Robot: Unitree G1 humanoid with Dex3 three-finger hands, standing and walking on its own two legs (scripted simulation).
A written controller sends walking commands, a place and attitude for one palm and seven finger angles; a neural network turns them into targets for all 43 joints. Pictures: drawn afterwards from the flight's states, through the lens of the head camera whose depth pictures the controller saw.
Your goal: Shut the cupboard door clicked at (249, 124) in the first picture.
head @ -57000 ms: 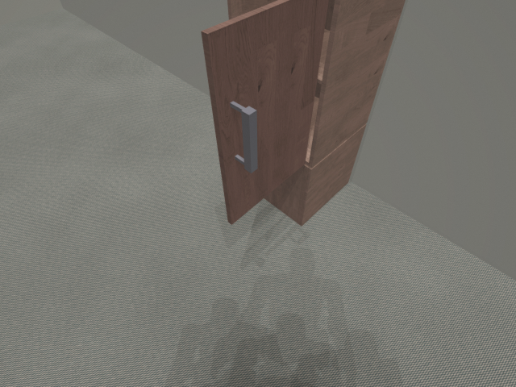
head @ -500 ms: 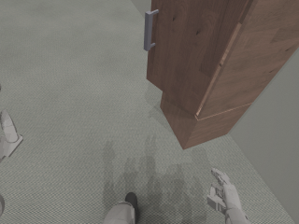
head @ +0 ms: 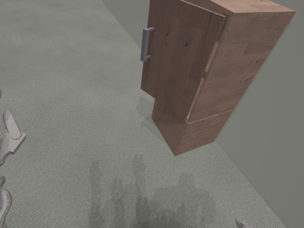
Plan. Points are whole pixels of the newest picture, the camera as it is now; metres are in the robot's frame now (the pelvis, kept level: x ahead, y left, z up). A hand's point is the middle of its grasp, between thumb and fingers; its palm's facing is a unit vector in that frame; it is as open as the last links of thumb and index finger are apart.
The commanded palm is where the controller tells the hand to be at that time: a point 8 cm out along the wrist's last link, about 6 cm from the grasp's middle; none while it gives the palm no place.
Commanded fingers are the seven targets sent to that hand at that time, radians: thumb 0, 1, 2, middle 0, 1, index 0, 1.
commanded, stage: stop stepping back and stand still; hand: left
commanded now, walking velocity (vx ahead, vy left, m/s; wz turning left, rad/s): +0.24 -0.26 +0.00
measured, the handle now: (147, 44) +1.00 +0.08 +0.02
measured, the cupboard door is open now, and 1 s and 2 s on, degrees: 23 23 23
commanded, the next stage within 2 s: let the arm hang, fingers relaxed in 0.92 s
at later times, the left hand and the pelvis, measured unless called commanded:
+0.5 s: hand (45, 143) +0.22 +0.23 +0.17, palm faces +0.47 -0.81 -0.36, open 7.4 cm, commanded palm +0.16 +0.28 +0.19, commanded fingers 0.00 0.90 0.90 -0.20 -0.30 -0.20 -0.30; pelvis +0.02 -0.02 +0.01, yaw -1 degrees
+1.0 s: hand (34, 134) +0.24 +0.26 +0.17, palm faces +0.40 -0.81 -0.43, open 7.4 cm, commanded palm none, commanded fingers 0.00 0.90 0.90 -0.20 -0.30 -0.20 -0.30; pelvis +0.03 +0.00 +0.01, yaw -3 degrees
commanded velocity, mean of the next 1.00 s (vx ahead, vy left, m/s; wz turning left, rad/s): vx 0.00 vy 0.00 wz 0.00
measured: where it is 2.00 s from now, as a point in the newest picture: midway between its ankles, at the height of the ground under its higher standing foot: outside the picture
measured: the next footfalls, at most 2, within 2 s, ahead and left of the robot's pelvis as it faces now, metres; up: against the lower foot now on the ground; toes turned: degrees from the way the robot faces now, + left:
right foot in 0.26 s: +0.04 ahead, -0.10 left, +0.00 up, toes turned -8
left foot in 0.56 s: +0.12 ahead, +0.11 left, +0.00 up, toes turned +3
